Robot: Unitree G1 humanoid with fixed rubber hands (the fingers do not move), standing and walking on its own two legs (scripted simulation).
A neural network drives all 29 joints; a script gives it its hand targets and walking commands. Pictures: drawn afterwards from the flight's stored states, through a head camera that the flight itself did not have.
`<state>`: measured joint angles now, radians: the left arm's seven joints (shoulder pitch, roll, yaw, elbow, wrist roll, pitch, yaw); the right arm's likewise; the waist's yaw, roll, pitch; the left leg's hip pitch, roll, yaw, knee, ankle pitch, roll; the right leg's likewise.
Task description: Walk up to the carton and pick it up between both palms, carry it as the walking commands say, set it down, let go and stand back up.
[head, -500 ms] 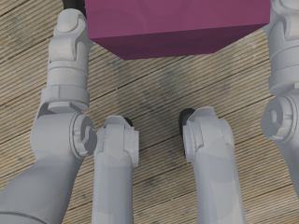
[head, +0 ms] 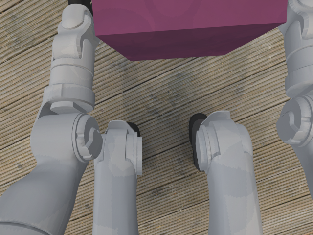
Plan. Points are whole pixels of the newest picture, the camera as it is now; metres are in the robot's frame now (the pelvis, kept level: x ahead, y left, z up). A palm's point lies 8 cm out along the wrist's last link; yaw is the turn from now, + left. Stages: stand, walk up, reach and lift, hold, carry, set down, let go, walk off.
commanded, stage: set down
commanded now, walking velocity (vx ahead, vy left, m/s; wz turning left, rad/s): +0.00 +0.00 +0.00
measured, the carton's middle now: (179, 2) +0.55 -0.08 -0.23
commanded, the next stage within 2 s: none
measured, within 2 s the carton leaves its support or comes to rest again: rests again in 0.78 s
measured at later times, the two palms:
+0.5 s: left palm (84, 5) +0.55 +0.11 -0.15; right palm out of the picture +0.52 -0.27 -0.15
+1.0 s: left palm (78, 7) +0.55 +0.13 -0.17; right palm out of the picture +0.53 -0.28 -0.16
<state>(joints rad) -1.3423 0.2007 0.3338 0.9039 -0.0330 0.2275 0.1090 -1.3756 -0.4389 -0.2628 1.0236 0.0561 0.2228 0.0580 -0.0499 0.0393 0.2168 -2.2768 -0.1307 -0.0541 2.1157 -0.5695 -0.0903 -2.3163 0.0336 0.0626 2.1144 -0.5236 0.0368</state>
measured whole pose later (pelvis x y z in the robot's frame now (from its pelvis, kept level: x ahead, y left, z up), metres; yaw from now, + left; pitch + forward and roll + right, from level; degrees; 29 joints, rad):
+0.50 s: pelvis +0.00 +0.00 -0.01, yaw +0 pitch +40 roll +2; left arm -1.37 0.19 0.38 0.92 0.02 0.21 0.08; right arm -1.40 -0.44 -0.29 1.04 0.01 0.22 0.08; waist -0.05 0.04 0.26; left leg -2.27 -0.11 -0.04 2.14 -0.56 -0.08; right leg -2.31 0.02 0.05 2.14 -0.52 0.03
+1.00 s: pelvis +0.00 +0.00 +0.00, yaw -2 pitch +38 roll +2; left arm -1.38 0.30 0.17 1.02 -0.16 0.08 0.14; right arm -1.43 -0.50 -0.14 1.14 0.18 0.05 -0.02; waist -0.03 0.04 0.32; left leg -2.22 -0.07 -0.03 2.15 -0.61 -0.07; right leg -2.28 0.03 0.05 2.14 -0.53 0.03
